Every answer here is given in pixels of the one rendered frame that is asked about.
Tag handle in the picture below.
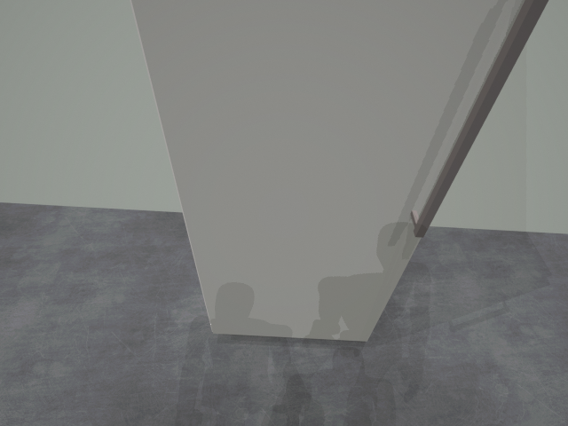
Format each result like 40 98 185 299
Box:
410 0 548 238

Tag fridge door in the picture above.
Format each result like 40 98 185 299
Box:
131 0 525 342

